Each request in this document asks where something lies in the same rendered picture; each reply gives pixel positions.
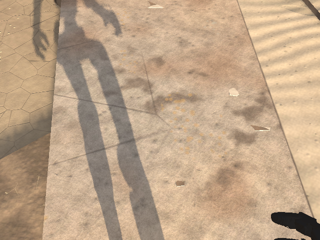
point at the robot right hand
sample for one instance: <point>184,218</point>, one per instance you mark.
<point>302,222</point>

